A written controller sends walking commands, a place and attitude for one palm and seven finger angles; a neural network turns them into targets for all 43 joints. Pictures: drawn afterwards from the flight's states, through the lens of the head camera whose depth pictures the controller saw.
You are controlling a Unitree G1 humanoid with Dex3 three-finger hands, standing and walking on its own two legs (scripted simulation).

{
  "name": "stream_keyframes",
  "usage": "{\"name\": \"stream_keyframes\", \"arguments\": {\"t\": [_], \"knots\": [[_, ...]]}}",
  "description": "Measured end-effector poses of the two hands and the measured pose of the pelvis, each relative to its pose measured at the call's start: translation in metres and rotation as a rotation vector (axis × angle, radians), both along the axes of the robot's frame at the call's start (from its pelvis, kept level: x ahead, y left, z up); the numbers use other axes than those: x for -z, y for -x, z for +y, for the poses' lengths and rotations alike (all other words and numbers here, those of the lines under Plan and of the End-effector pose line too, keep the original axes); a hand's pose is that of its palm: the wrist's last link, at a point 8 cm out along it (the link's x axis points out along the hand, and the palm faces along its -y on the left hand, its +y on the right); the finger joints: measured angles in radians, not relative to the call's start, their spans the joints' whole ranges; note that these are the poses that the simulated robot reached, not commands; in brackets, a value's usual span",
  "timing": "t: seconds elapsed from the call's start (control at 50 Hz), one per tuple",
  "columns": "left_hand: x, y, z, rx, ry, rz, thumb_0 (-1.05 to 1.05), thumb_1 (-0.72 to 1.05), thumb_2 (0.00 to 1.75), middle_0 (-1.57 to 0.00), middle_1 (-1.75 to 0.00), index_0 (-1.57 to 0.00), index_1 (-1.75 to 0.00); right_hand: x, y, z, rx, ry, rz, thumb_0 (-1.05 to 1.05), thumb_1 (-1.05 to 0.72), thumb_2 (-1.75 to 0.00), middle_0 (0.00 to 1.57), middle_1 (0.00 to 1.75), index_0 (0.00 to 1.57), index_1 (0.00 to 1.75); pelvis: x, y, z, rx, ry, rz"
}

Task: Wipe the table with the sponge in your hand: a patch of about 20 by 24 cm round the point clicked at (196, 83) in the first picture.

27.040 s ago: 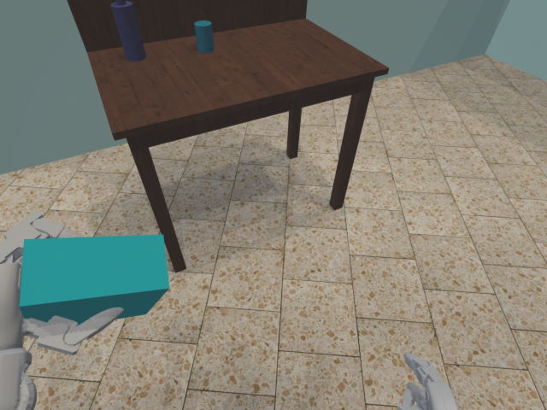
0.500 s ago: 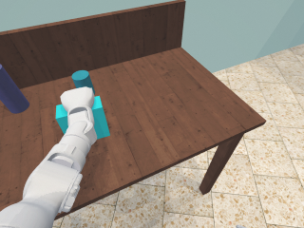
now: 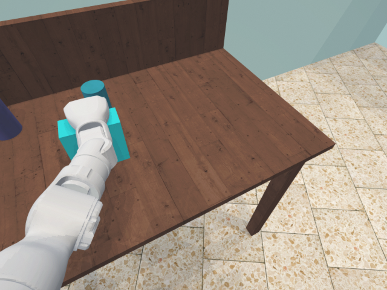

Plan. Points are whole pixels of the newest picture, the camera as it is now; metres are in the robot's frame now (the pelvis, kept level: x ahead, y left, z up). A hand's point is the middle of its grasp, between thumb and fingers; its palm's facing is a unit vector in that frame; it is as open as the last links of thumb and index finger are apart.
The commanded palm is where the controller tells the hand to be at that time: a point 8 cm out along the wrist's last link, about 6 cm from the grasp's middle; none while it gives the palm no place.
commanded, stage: wipe back along the third lane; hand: left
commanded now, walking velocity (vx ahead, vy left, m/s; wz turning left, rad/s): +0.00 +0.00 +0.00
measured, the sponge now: (99, 147) +0.45 +0.22 +0.02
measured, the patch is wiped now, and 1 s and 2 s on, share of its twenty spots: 1.00 1.00 1.00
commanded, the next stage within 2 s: slide back across to the middle lane in 1.50 s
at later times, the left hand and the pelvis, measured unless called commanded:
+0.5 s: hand (98, 140) +0.43 +0.20 +0.08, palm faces +0.00 -0.02 -1.00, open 9.9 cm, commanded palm +0.38 +0.18 +0.11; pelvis +0.03 +0.00 +0.01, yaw +2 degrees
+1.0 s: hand (105, 159) +0.37 +0.18 +0.07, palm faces +0.03 -0.04 -1.00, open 9.9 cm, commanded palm +0.33 +0.15 +0.11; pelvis +0.03 -0.01 +0.01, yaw +2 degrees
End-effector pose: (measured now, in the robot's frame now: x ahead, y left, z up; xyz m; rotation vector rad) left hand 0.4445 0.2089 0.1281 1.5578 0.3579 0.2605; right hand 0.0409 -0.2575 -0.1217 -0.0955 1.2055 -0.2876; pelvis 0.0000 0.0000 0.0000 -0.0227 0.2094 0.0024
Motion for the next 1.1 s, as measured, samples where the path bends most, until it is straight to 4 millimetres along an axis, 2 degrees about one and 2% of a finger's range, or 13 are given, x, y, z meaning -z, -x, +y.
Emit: {"name": "stream_keyframes", "arguments": {"t": [0.08,0.18,0.34,0.52,0.66,0.74,0.8,1.1], "knots": [[0.000,0.003,-0.001,0.005,-0.003,-0.017,0.00,-0.51,1.08,-0.75,-1.37,-0.77,-1.36,0.000,-0.003,0.003,-0.004,-0.009,0.006,0.01,-0.91,-0.90,0.20,0.30,0.20,0.30,-0.001,-0.004,0.001,-0.001,0.000,-0.009],[0.000,0.008,-0.002,0.005,-0.006,-0.032,0.00,-0.50,1.08,-0.74,-1.37,-0.75,-1.37,-0.002,-0.025,0.007,-0.024,-0.025,-0.026,0.01,-0.91,-0.90,0.19,0.30,0.20,0.30,-0.003,-0.009,0.001,-0.004,-0.001,-0.023],[-0.001,0.020,-0.007,0.002,0.001,-0.046,-0.01,-0.48,1.07,-0.72,-1.38,-0.74,-1.38,-0.011,-0.091,0.018,-0.100,-0.055,-0.138,0.01,-0.91,-0.90,0.19,0.30,0.20,0.30,-0.007,-0.022,0.001,-0.013,-0.005,-0.053],[-0.002,0.039,-0.016,-0.004,0.015,-0.058,0.00,-0.48,1.07,-0.72,-1.39,-0.73,-1.39,-0.035,-0.174,0.031,-0.208,-0.073,-0.285,0.01,-0.91,-0.90,0.19,0.30,0.20,0.30,-0.010,-0.035,-0.003,-0.034,-0.012,-0.093],[-0.002,0.054,-0.022,0.006,0.022,-0.067,0.00,-0.47,1.07,-0.71,-1.39,-0.72,-1.39,-0.052,-0.214,0.038,-0.265,-0.089,-0.361,0.01,-0.91,-0.90,0.19,0.30,0.20,0.30,-0.010,-0.042,-0.007,-0.042,-0.016,-0.115],[-0.001,0.063,-0.026,0.013,0.027,-0.071,0.00,-0.47,1.07,-0.71,-1.40,-0.72,-1.40,-0.056,-0.223,0.040,-0.283,-0.097,-0.376,0.01,-0.91,-0.90,0.19,0.30,0.20,0.30,-0.010,-0.043,-0.009,-0.046,-0.018,-0.130],[-0.001,0.068,-0.029,0.016,0.033,-0.071,0.00,-0.47,1.07,-0.71,-1.40,-0.72,-1.40,-0.056,-0.221,0.039,-0.283,-0.100,-0.372,0.01,-0.91,-0.90,0.19,0.30,0.20,0.30,-0.010,-0.042,-0.010,-0.044,-0.020,-0.138],[-0.001,0.102,-0.045,0.046,0.033,-0.095,0.01,-0.47,1.07,-0.70,-1.40,-0.72,-1.40,-0.045,-0.189,0.032,-0.256,-0.139,-0.351,0.01,-0.91,-0.90,0.19,0.30,0.20,0.30,-0.009,-0.027,-0.014,-0.032,-0.027,-0.173]]}}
